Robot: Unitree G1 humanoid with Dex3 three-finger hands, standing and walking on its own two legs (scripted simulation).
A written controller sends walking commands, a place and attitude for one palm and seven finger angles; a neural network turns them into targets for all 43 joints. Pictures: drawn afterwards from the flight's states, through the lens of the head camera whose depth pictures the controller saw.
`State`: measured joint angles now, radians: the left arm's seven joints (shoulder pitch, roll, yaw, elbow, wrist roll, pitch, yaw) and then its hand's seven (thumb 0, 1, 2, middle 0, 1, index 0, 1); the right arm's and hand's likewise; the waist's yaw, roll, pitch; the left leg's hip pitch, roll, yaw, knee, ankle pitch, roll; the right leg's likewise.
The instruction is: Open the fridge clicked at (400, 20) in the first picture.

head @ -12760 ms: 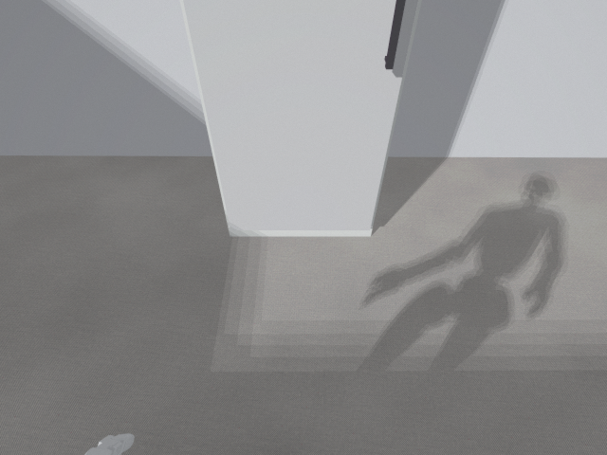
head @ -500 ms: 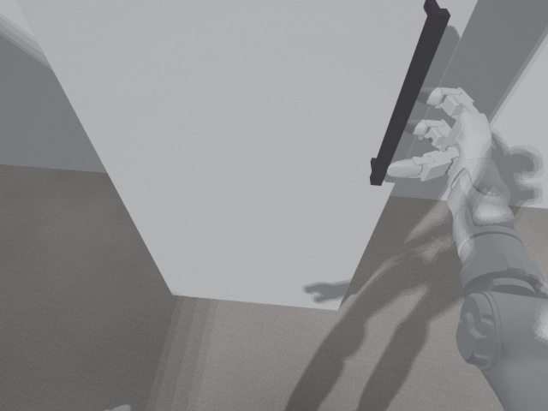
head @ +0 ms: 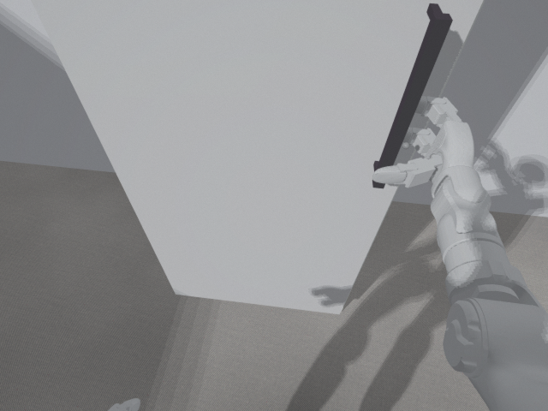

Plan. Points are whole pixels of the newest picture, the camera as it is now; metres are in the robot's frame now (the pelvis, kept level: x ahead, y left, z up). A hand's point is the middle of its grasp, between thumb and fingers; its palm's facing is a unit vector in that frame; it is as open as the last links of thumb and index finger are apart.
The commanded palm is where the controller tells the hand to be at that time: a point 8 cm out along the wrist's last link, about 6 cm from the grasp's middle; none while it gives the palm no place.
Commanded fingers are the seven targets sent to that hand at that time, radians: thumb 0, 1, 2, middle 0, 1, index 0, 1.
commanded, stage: slide the fingers in behind the handle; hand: right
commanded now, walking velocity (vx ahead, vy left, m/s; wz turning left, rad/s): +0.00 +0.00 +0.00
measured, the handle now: (401, 111) +0.52 -0.11 +0.19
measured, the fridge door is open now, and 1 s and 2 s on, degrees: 0 0 0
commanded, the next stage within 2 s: grip the handle and tug to test in 1.30 s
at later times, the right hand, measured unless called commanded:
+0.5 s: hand (385, 142) +0.47 -0.09 +0.16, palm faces -0.02 +1.00 +0.02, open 14.0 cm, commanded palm +0.44 -0.15 +0.17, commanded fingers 0.00 0.50 -0.30 0.30 1.20 0.30 1.20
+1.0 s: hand (383, 138) +0.47 -0.09 +0.17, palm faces -0.01 +1.00 +0.02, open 13.9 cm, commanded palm +0.45 -0.14 +0.17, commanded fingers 0.00 0.50 -0.30 0.30 1.20 0.30 1.20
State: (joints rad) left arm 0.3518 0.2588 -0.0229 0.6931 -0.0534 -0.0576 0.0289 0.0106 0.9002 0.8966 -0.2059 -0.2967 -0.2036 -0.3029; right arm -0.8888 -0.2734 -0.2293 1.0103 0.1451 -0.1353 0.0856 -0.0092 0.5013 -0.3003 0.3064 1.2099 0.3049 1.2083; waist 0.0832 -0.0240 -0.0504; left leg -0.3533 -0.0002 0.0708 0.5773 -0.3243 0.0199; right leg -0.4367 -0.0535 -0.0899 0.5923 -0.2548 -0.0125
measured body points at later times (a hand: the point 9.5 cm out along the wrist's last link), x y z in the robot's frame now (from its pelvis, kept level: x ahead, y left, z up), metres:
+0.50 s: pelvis +0.00 +0.00 +0.00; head +0.03 +0.01 +0.45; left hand +0.08 +0.26 -0.12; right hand +0.46 -0.14 +0.17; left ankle -0.02 +0.10 -0.73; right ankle +0.03 -0.11 -0.73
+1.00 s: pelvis +0.01 +0.01 +0.00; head +0.03 +0.02 +0.45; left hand +0.07 +0.27 -0.12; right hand +0.46 -0.14 +0.17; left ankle -0.02 +0.10 -0.73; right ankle +0.03 -0.11 -0.73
